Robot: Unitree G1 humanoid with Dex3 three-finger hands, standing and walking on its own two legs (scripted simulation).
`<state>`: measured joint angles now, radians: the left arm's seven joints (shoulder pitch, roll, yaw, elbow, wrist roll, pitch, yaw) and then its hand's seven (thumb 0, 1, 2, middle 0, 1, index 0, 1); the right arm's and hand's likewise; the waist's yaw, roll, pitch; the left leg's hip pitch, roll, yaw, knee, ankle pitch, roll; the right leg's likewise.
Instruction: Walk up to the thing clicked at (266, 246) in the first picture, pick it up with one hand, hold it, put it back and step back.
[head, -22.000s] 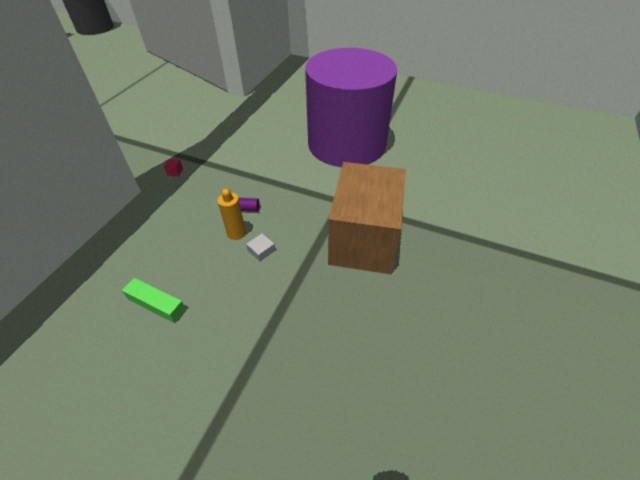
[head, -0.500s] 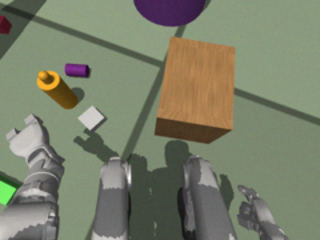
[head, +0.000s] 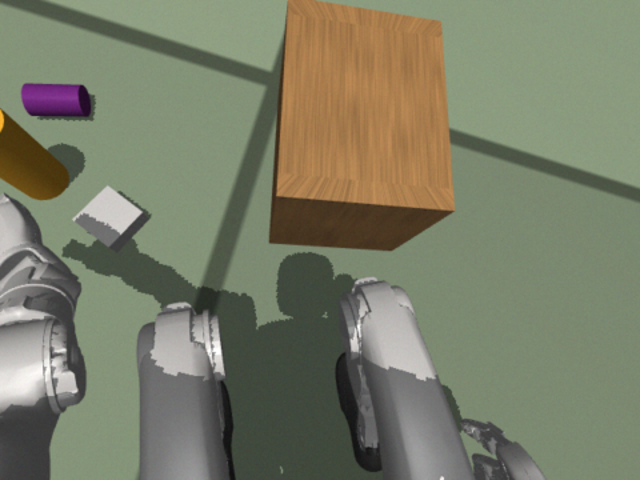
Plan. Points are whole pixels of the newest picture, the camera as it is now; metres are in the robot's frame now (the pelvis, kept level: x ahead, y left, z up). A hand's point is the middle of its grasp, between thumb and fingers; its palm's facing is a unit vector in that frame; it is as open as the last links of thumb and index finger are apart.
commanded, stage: rise first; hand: left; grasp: from above
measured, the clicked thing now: (112, 219) +0.51 +0.30 -0.35
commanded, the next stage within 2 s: approach in 0.70 s
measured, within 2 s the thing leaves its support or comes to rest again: neither
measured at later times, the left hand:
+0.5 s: hand (54, 239) +0.44 +0.33 -0.21, palm faces -0.25 -0.32 -0.91, open 11.6 cm
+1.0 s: hand (60, 227) +0.47 +0.33 -0.22, palm faces -0.24 -0.34 -0.91, open 13.1 cm
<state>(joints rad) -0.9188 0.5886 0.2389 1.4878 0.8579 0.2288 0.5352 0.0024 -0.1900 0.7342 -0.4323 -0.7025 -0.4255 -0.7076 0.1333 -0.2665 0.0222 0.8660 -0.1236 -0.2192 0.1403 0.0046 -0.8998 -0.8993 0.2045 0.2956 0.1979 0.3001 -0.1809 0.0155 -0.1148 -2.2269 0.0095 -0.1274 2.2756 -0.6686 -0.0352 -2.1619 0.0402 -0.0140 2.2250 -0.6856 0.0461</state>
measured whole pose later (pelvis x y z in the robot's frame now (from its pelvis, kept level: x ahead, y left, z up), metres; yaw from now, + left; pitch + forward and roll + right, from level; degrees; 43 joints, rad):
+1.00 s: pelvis +0.00 +0.00 -0.05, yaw -4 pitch +33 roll -9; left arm -1.17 0.84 0.32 1.73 0.91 0.22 0.56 0.00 -0.36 0.83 -0.30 -0.84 -0.29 -0.84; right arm 0.14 -0.33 0.13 0.83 -0.17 -0.27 0.28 0.00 -0.92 -0.90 0.20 0.30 0.19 0.30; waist -0.28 -0.02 0.03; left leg -2.36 0.01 -0.19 2.47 -0.70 -0.04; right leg -2.28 0.07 -0.06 2.37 -0.69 0.07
